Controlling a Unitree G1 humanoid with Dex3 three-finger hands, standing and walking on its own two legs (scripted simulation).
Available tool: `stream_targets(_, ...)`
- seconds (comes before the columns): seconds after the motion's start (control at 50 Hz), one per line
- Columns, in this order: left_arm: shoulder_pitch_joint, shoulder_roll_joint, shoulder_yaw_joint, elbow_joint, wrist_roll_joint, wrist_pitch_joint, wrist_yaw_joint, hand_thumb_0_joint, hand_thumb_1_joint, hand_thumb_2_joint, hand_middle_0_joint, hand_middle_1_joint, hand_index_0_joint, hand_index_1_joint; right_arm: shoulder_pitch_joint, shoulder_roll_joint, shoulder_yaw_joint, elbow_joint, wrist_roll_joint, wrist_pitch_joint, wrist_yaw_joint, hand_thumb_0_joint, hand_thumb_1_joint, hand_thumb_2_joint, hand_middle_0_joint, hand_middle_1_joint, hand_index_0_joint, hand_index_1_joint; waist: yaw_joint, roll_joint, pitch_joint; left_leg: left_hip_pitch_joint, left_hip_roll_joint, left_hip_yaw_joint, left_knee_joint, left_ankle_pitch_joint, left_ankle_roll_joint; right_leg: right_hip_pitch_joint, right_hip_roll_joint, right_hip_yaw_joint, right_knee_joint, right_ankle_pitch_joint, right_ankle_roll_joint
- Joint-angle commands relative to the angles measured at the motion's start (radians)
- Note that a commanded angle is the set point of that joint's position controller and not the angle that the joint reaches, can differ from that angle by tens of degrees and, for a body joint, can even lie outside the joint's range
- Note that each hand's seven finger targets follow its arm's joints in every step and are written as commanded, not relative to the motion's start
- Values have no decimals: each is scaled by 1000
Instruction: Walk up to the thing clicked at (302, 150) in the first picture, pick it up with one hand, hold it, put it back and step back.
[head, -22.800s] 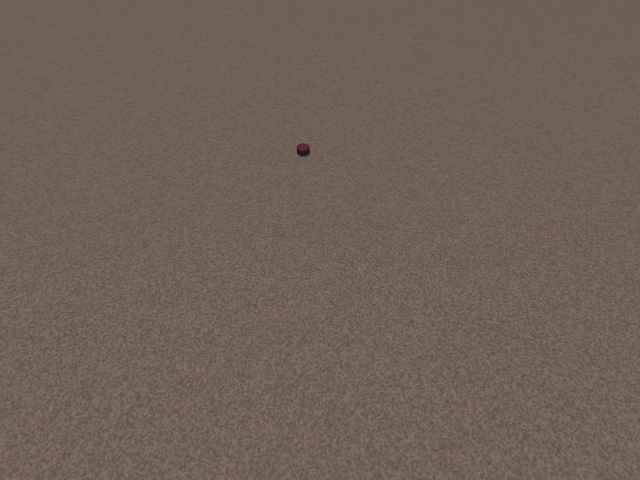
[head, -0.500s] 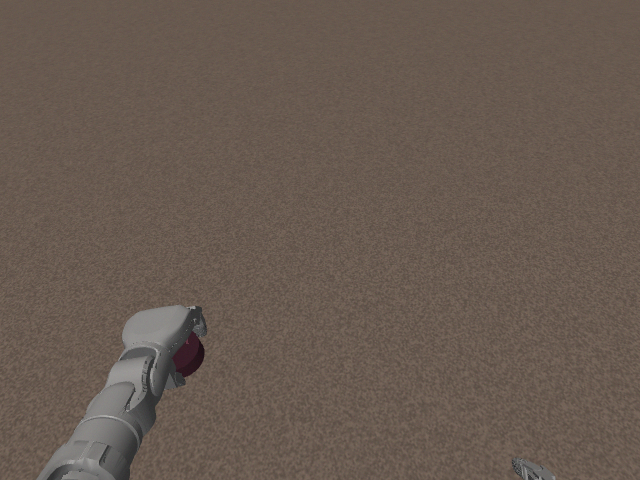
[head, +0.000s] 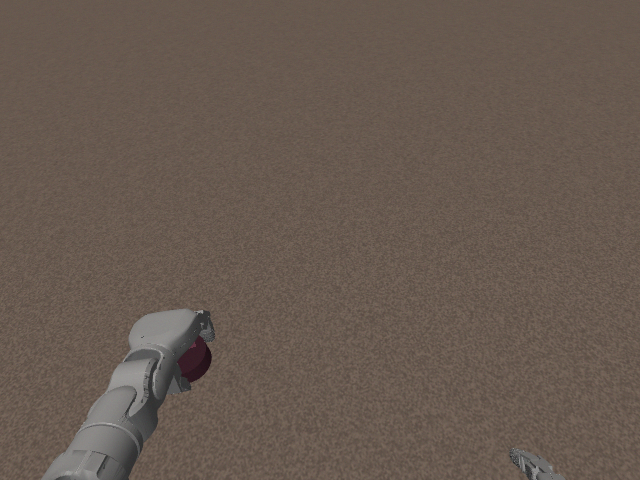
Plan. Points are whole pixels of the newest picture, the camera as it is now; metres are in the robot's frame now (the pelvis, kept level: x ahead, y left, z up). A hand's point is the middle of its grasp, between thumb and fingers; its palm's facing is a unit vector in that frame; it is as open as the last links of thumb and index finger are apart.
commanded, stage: hold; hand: left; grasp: from above
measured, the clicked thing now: (186, 357) +0.32 +0.22 -0.08
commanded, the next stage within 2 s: crouch in 1.08 s
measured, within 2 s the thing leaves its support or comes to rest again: neither
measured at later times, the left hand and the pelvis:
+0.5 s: hand (173, 367) +0.29 +0.22 -0.03, palm faces -0.44 -0.07 -0.90, open 9.2 cm; pelvis -0.01 +0.00 +0.01, yaw +0 degrees
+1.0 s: hand (171, 367) +0.29 +0.22 -0.04, palm faces -0.43 -0.06 -0.90, open 9.3 cm; pelvis +0.00 +0.00 +0.01, yaw +0 degrees
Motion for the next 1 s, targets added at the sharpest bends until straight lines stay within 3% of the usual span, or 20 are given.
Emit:
stream_targets(0.0,-330,214,89,-214,5,-2,30,0,457,758,-803,-810,-840,-772,-59,-136,-46,-134,0,-32,-13,0,-901,-899,200,300,200,300,12,-31,-231,165,-46,-5,-67,209,23,48,41,-9,-108,223,-15)
stream_targets(0.08,-332,217,93,-232,2,-2,25,0,462,754,-783,-842,-830,-794,-71,-137,-43,-137,1,-31,-13,0,-896,-898,200,300,200,300,12,5,-222,173,-41,-7,-93,168,16,49,45,-10,-118,170,-24)
stream_targets(0.22,-328,218,96,-262,-1,-2,13,0,450,748,-778,-838,-823,-791,-85,-137,-40,-142,4,-31,-17,0,-898,-898,200,300,200,300,7,-9,-216,199,-43,-3,-105,171,21,57,41,-7,-139,178,-19)
stream_targets(0.26,-311,210,90,-260,-1,-1,10,0,461,753,-806,-812,-844,-772,-95,-134,-39,-146,7,-31,-18,0,-901,-900,200,300,200,300,18,-20,-204,196,-43,-4,-114,161,20,61,41,-10,-145,164,-20)
stream_targets(0.34,-323,204,79,-284,-5,-3,-3,0,425,759,-775,-816,-813,-777,-100,-135,-40,-147,7,-31,-19,0,-901,-900,200,300,200,300,15,-8,-218,218,-38,-8,-119,192,17,73,45,-15,-140,188,-23)
stream_targets(0.38,-297,227,106,-269,-5,0,-3,0,418,748,-773,-808,-810,-770,-98,-136,-37,-146,8,-29,-21,0,-900,-900,200,300,200,300,18,-31,-205,212,-42,-5,-119,187,22,82,41,-12,-153,187,-18)
stream_targets(0.42,-293,195,72,-253,-9,0,-10,0,444,775,-795,-829,-832,-791,-114,-127,-31,-150,8,-29,-21,0,-903,-901,199,300,199,300,13,-37,-180,205,-46,-4,-125,169,23,67,38,-10,-160,172,-17)
stream_targets(0.48,-286,223,103,-284,-4,0,-14,0,424,744,-769,-817,-810,-775,-109,-128,-34,-148,10,-28,-22,0,-901,-900,199,300,200,300,25,-33,-214,219,-47,-1,-121,201,24,86,37,-8,-158,201,-15)
stream_targets(0.52,-297,206,82,-297,-3,-2,-19,0,443,766,-798,-805,-833,-770,-114,-123,-31,-153,10,-27,-22,0,-902,-901,200,300,200,300,20,-19,-204,225,-44,-2,-126,210,23,88,38,-10,-154,211,-19)
stream_targets(0.6,-283,221,103,-283,-2,-8,-15,0,413,766,-779,-800,-811,-768,-108,-126,-33,-150,10,-24,-23,0,-901,-900,200,300,200,300,21,-38,-205,224,-47,-1,-124,209,26,93,36,-9,-162,210,-15)
stream_targets(0.64,-316,205,75,-287,0,-8,-16,0,423,762,-790,-806,-823,-773,-109,-123,-31,-147,9,-22,-23,0,-905,-902,199,300,199,300,12,-28,-216,236,-44,-3,-123,235,25,92,37,-12,-154,239,-17)
stream_targets(0.68,-281,212,94,-250,2,-8,-8,0,423,775,-798,-801,-828,-772,-104,-125,-33,-145,10,-19,-25,0,-906,-903,199,300,199,300,15,-39,-205,229,-47,-1,-120,236,27,91,35,-11,-157,239,-15)
stream_targets(0.74,-294,200,77,-250,6,-9,2,0,407,789,-785,-814,-814,-785,-110,-125,-32,-149,10,-17,-23,0,-905,-903,199,300,199,300,13,-27,-191,232,-45,-4,-131,215,22,77,37,-14,-162,212,-20)
stream_targets(0.78,-290,226,110,-269,6,-11,10,0,393,805,-781,-804,-804,-782,-102,-129,-37,-146,8,-16,-22,0,-902,-901,199,300,200,300,29,-13,-216,231,-43,-6,-133,223,20,98,39,-18,-158,213,-23)
stream_targets(0.84,-324,206,78,-284,9,-10,13,0,411,821,-801,-807,-822,-786,-110,-128,-36,-149,7,-14,-21,0,-906,-903,199,300,199,300,16,-4,-218,245,-42,-8,-135,226,18,93,38,-18,-157,217,-24)
stream_targets(0.88,-304,229,109,-267,8,-7,18,0,382,810,-776,-804,-798,-783,-103,-133,-39,-146,8,-14,-22,0,-905,-902,199,300,199,300,23,-1,-222,243,-42,-6,-134,227,17,97,39,-17,-159,216,-25)
stream_targets(0.92,-330,202,76,-279,6,-6,15,0,381,818,-769,-829,-795,-803,-102,-130,-38,-143,5,-15,-20,0,-906,-902,199,300,199,300,12,-7,-213,243,-39,-10,-137,221,16,93,40,-20,-162,213,-26)
stream_targets(0.98,-282,210,96,-264,3,1,10,0,362,804,-758,-813,-782,-790,-106,-129,-41,-145,9,-15,-21,0,-906,-902,199,300,199,300,30,-8,-219,245,-41,-8,-138,240,17,107,40,-22,-160,227,-26)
